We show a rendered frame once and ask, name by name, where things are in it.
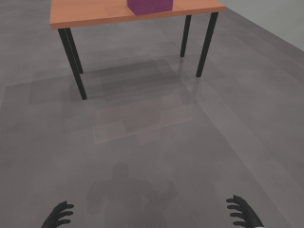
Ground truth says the table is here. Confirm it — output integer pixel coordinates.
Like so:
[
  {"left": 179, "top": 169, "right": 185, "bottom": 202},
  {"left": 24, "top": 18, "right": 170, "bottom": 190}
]
[{"left": 49, "top": 0, "right": 226, "bottom": 100}]

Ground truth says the right robot hand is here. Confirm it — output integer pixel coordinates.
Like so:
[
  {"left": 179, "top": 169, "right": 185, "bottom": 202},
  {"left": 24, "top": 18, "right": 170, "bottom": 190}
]
[{"left": 226, "top": 195, "right": 264, "bottom": 228}]

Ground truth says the carton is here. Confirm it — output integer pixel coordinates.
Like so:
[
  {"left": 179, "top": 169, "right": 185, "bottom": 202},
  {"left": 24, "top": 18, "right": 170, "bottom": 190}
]
[{"left": 126, "top": 0, "right": 174, "bottom": 16}]

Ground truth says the left robot hand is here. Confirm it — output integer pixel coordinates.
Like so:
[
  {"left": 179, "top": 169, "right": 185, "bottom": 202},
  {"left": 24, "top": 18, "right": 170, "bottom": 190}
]
[{"left": 41, "top": 201, "right": 74, "bottom": 228}]

